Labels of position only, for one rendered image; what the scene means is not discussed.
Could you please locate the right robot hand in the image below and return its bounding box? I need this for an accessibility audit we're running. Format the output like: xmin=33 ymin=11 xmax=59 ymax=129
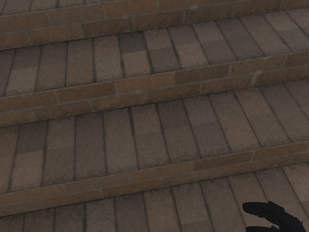
xmin=242 ymin=201 xmax=306 ymax=232

